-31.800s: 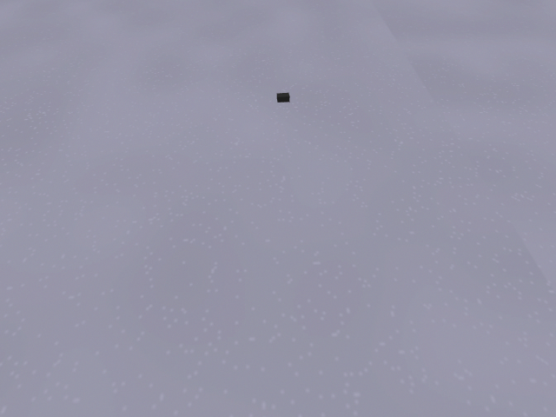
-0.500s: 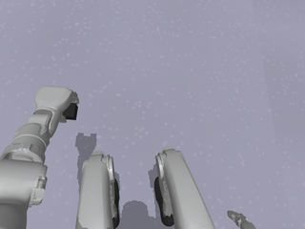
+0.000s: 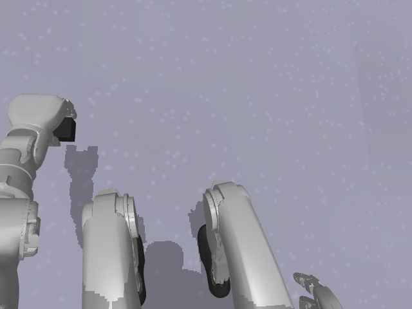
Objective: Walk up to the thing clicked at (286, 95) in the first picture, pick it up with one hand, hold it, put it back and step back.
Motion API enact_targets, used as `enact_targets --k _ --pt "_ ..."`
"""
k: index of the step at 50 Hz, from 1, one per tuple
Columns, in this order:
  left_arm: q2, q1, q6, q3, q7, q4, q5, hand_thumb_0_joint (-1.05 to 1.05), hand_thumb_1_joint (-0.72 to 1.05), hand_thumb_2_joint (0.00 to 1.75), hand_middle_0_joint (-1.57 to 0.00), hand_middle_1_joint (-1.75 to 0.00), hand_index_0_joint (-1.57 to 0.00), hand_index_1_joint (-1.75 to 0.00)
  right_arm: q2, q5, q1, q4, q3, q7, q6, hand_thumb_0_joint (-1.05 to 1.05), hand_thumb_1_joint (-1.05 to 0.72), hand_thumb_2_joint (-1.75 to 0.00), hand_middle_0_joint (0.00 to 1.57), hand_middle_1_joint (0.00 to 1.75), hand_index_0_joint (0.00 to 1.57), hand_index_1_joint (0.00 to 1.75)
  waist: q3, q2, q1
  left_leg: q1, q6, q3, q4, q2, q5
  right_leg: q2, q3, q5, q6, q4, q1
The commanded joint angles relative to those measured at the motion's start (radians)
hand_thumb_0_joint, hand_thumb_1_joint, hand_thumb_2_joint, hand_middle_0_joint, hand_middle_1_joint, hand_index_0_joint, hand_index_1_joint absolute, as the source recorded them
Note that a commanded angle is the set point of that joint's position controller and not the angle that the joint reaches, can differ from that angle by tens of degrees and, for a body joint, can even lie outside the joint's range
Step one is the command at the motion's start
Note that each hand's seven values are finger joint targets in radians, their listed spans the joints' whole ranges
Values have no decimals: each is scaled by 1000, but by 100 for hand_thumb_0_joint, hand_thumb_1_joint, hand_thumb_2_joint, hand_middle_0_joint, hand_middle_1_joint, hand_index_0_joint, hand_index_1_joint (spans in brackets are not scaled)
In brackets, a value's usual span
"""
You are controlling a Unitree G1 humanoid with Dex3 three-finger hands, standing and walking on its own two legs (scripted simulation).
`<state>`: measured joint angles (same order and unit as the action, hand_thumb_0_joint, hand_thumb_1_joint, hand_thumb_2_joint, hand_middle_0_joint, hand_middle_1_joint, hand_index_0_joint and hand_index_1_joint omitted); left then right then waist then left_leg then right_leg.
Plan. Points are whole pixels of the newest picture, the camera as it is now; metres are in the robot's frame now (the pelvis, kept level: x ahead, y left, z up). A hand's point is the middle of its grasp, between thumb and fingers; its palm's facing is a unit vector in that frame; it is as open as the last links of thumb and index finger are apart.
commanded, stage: crouch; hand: left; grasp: from above
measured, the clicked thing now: (53, 129) +0.46 +0.28 -0.20
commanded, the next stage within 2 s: lower in 0.48 s
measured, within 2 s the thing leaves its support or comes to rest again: neither
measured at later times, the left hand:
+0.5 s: hand (56, 132) +0.46 +0.28 -0.22, palm faces -0.46 -0.01 -0.89, open 7.3 cm
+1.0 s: hand (65, 137) +0.46 +0.28 -0.27, palm faces -0.45 -0.03 -0.89, open 7.3 cm
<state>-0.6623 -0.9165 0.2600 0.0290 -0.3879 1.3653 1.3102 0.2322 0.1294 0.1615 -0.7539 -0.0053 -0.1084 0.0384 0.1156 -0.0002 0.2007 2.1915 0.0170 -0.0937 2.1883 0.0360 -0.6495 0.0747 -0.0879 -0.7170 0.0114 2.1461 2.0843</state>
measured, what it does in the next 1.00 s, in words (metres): lowers itself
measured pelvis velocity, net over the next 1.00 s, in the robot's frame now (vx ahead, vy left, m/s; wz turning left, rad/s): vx -0.01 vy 0.00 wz -0.08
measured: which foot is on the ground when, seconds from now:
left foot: down 0.00-1.00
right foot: down 0.00-1.00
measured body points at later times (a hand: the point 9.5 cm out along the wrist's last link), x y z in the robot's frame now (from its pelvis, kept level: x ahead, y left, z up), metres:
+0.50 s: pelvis -0.01 +0.00 -0.05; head +0.23 +0.06 +0.32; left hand +0.48 +0.28 -0.17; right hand +0.03 -0.27 -0.16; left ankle +0.08 +0.12 -0.36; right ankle +0.08 -0.12 -0.36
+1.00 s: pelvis -0.01 +0.00 -0.08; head +0.25 +0.08 +0.28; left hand +0.48 +0.28 -0.22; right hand +0.04 -0.28 -0.17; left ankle +0.08 +0.12 -0.36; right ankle +0.08 -0.12 -0.36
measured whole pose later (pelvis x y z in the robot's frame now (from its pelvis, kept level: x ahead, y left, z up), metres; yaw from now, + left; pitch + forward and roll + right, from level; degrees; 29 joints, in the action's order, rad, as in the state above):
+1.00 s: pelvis -0.01 +0.00 -0.08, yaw -4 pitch +31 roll -10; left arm -0.85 -0.95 0.33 0.09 -0.45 1.48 1.34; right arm 0.27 0.19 0.12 -0.73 -0.14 -0.12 0.06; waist -0.03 -0.07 0.27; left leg 2.36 0.00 -0.18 2.46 0.04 -0.66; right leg 0.10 -0.17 -0.70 0.01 2.38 2.24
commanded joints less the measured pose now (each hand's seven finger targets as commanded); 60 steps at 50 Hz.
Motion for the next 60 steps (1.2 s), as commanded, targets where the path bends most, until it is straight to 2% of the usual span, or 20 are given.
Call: enact_targets --k 1,3,5,7,8,12,16,25,27,29,34,38,40,41,43,44,48,53,55,60 --pt "-263 -330 12 52 -49 -110 -8 0 85 34 -119 -28 -122 -26 237 5 217 2 67 4 -2 0 -92 -91 20 30 20 30 678 266 2 -579 16 36 -168 -18 200 15 -33 279 -50 -223 -256" --pt "-294 -374 19 69 -58 -148 1 0 86 35 -119 -29 -122 -26 232 11 212 7 54 3 -2 0 -92 -90 20 30 20 30 689 270 9 -561 13 30 -155 -15 191 19 -45 273 -50 -202 -242" --pt "-270 -331 14 55 -59 -77 -1 0 84 35 -118 -29 -121 -26 244 11 206 2 55 3 -1 0 -92 -91 20 30 20 30 664 260 5 -548 14 27 -150 -14 159 21 -48 244 -51 -196 -220" --pt "-310 -399 19 63 -63 -114 -7 0 83 33 -116 -30 -119 -27 249 13 208 -2 49 2 2 0 -92 -91 20 30 20 30 641 284 19 -515 12 29 -136 -12 134 20 -51 230 -52 -180 -208" --pt "-317 -392 18 65 -64 -117 -2 0 83 32 -116 -29 -119 -26 250 13 204 -1 46 5 2 0 -91 -90 20 30 20 30 661 291 7 -514 11 29 -137 -14 134 23 -53 230 -53 -172 -212" --pt "-307 -388 7 44 -60 -61 -10 0 81 30 -115 -28 -118 -25 260 11 180 5 35 9 6 0 -91 -90 20 30 20 30 630 292 19 -495 10 19 -121 -8 80 22 -62 184 -54 -154 -157" --pt "-356 -396 10 69 -55 -101 -14 0 81 30 -115 -29 -118 -26 266 17 205 -7 25 10 8 0 -92 -91 20 30 20 30 641 287 24 -464 13 28 -82 -9 136 25 -65 242 -47 -134 -195" --pt "-386 -389 21 67 -45 -103 -26 0 81 30 -115 -29 -118 -26 269 17 189 0 -3 10 3 0 -92 -91 20 30 20 30 629 285 21 -411 13 25 -44 -8 135 34 -75 242 -45 -102 -204" --pt "-346 -355 17 42 -39 -47 -25 0 82 28 -116 -29 -119 -25 269 14 175 9 -8 9 2 0 -92 -91 20 30 20 30 599 281 29 -416 13 23 -40 -7 128 35 -78 235 -46 -97 -180" --pt "-394 -391 25 70 -42 -94 -31 0 83 31 -116 -31 -119 -27 279 17 185 6 -6 8 2 0 -92 -91 20 30 20 30 603 296 35 -417 12 17 -29 -5 138 33 -83 247 -45 -88 -178" --pt "-365 -347 32 41 -41 -15 -27 0 79 34 -116 -27 -118 -25 279 21 171 13 -26 5 2 0 -92 -90 20 30 20 30 545 261 51 -370 14 8 -10 -5 120 38 -94 233 -43 -74 -164" --pt "-437 -386 60 81 -60 -77 -12 0 80 32 -116 -28 -119 -26 290 34 178 9 -35 5 4 0 -92 -90 20 30 20 30 582 298 52 -395 9 5 14 -2 166 40 -103 276 -41 -50 -183" --pt "-388 -360 65 53 -66 -17 -15 0 82 32 -116 -30 -119 -27 287 37 158 14 -41 1 7 0 -91 -90 20 30 20 30 539 283 67 -362 10 2 25 -1 132 44 -105 244 -40 -54 -158" --pt "-431 -372 72 87 -77 -43 -12 0 83 33 -116 -33 -119 -29 293 43 174 17 -46 -1 9 0 -91 -90 20 30 20 30 547 282 71 -359 11 2 32 -1 151 44 -109 266 -37 -51 -184" --pt "-407 -345 66 70 -87 5 -7 0 85 34 -118 -32 -121 -29 293 46 153 17 -51 -1 15 0 -91 -90 20 30 20 30 533 287 66 -367 10 -1 37 1 131 44 -110 244 -39 -42 -155" --pt "-453 -388 76 97 -96 -63 -1 0 87 36 -118 -34 -122 -31 302 52 165 15 -49 -1 15 0 -91 -90 20 30 20 30 567 323 71 -393 8 -3 43 4 158 44 -115 271 -37 -37 -168" --pt "-475 -356 67 114 -118 -37 9 0 89 36 -119 -36 -122 -33 310 57 142 31 -55 -6 23 0 -91 -90 20 30 20 30 559 344 66 -399 4 -13 50 7 159 46 -127 269 -43 -11 -140" --pt "-448 -335 56 101 -131 21 17 0 86 36 -117 -31 -120 -28 315 69 147 29 -66 -11 34 0 -90 -90 20 30 20 30 524 345 85 -371 3 -17 65 8 147 50 -139 264 -42 0 -132" --pt "-490 -332 53 125 -139 46 13 0 87 35 -115 -35 -119 -31 327 72 146 40 -71 -13 40 0 -90 -90 20 30 20 30 483 326 93 -343 6 -21 76 9 133 48 -142 253 -43 -1 -126" --pt "-487 -327 55 116 -146 64 12 0 87 33 -115 -34 -119 -30 334 79 139 44 -83 -17 51 0 -90 -90 20 30 20 30 475 330 105 -336 4 -29 90 12 133 54 -152 257 -41 8 -133"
